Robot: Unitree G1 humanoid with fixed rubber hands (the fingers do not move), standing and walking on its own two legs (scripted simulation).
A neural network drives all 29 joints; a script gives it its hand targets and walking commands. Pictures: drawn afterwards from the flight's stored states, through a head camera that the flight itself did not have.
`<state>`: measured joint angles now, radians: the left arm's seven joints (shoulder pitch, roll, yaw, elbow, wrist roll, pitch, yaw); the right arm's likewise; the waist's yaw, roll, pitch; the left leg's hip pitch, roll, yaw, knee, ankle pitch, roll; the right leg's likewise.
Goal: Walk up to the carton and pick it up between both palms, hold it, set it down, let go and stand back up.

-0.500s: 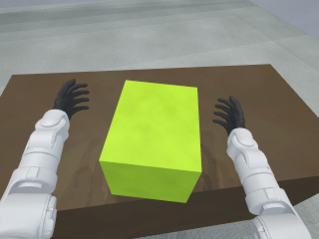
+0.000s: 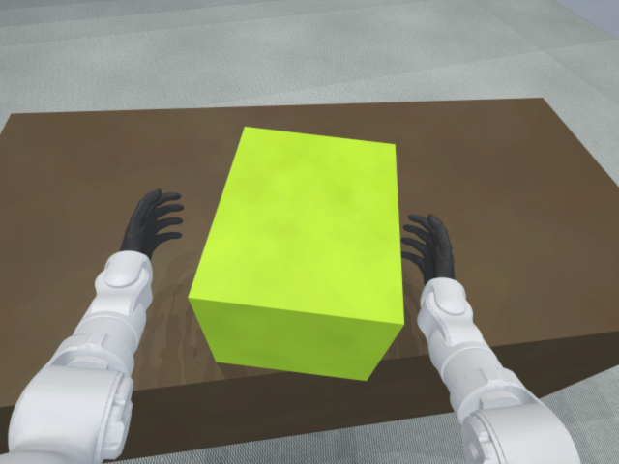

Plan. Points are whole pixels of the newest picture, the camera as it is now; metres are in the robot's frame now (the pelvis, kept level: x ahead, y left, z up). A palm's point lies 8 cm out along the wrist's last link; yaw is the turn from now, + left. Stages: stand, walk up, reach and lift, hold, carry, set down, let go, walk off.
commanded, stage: reach and lift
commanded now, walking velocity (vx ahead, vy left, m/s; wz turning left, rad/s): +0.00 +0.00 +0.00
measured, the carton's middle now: (305, 253) +0.42 -0.03 -0.01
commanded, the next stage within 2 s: none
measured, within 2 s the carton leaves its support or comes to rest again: neither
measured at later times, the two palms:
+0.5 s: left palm (161, 246) +0.41 +0.18 +0.03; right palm (421, 266) +0.37 -0.19 +0.02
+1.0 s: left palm (185, 243) +0.42 +0.15 +0.03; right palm (417, 266) +0.37 -0.18 +0.02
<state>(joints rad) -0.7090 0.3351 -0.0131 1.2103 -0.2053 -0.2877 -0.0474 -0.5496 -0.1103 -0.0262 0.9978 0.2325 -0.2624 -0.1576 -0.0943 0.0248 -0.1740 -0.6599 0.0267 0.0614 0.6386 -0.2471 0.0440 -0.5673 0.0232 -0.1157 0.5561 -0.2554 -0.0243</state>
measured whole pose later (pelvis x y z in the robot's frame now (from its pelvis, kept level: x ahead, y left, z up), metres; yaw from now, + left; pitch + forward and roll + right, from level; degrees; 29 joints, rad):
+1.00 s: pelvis -0.02 +0.01 -0.02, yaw -2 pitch +19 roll -3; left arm -0.86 0.18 0.07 1.31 -0.06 -0.33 0.02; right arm -0.72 -0.06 -0.14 1.16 0.14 -0.34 -0.21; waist -0.07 0.02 -0.21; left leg -0.82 0.03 0.08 0.75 -0.27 0.06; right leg -0.74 0.02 -0.10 0.69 -0.28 -0.02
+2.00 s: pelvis +0.01 +0.01 +0.01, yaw +0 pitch +14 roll -3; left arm -0.77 0.11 0.26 1.38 0.18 -0.53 -0.02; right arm -0.56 0.06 -0.47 1.13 -0.21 -0.55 -0.16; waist -0.07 0.02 -0.13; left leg -0.57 0.02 0.07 0.54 -0.22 0.05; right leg -0.47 0.02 -0.10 0.43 -0.21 -0.02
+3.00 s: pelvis +0.01 +0.00 +0.01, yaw +0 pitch +18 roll -2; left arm -0.68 0.13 -0.02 1.23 -0.04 -0.48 0.04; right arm -0.49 0.00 -0.20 1.06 0.02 -0.54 -0.21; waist -0.05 0.03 -0.23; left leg -0.60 0.02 0.06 0.45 -0.16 0.04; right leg -0.50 0.03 -0.11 0.34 -0.15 -0.03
